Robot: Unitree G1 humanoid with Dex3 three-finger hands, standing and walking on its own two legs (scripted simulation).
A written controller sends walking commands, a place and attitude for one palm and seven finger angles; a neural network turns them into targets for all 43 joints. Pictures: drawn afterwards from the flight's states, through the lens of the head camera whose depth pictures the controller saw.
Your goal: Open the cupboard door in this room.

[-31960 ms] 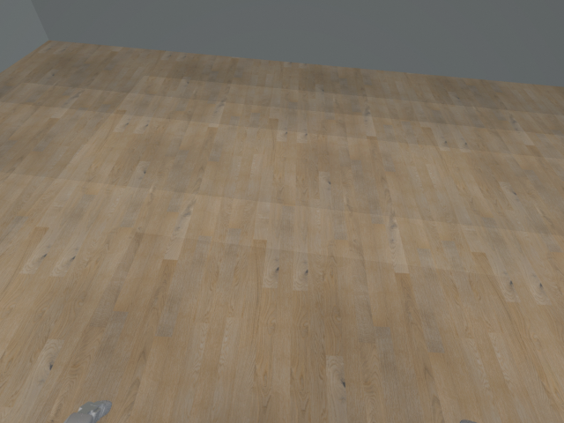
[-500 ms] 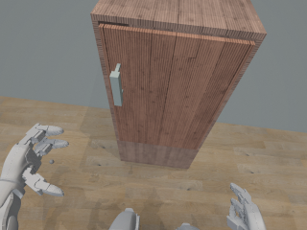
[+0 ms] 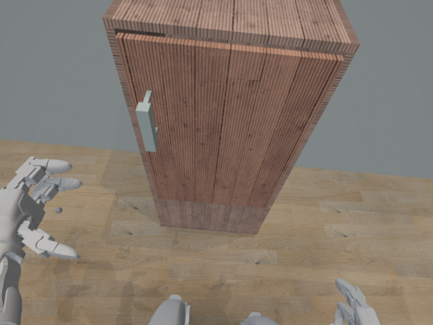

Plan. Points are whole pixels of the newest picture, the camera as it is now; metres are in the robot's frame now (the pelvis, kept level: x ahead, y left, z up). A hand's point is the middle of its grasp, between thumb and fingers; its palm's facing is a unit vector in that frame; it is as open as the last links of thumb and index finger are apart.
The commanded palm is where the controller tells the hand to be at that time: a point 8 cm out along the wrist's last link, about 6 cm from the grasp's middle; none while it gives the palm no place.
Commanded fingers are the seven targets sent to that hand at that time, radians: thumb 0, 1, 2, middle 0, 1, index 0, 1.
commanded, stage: raise the hand with hooked fingers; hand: left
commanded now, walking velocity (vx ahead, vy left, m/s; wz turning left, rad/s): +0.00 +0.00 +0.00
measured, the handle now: (150, 121) +0.51 +0.17 +0.04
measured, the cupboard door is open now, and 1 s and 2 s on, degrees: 0 0 0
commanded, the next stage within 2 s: move the hooked fingers beside the handle in 0.18 s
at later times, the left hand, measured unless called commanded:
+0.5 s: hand (71, 200) +0.30 +0.26 +0.06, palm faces +0.01 -1.00 -0.03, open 14.0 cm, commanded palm +0.29 +0.31 +0.06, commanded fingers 0.00 -0.50 0.30 -0.30 -1.20 -0.30 -1.20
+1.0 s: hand (85, 170) +0.37 +0.26 +0.05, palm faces -0.02 -1.00 -0.01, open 14.0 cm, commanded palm +0.35 +0.31 +0.06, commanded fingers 0.00 -0.50 0.30 -0.30 -1.20 -0.30 -1.20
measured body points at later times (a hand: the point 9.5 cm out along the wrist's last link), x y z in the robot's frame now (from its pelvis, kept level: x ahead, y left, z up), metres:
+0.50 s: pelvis +0.00 -0.01 +0.00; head +0.06 +0.01 +0.44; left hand +0.30 +0.32 +0.06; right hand +0.15 -0.27 -0.08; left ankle +0.05 +0.09 -0.67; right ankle -0.01 -0.13 -0.67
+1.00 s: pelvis +0.00 +0.00 -0.01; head +0.09 +0.03 +0.43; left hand +0.37 +0.32 +0.05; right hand +0.11 -0.27 -0.10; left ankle +0.05 +0.09 -0.67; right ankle -0.01 -0.13 -0.67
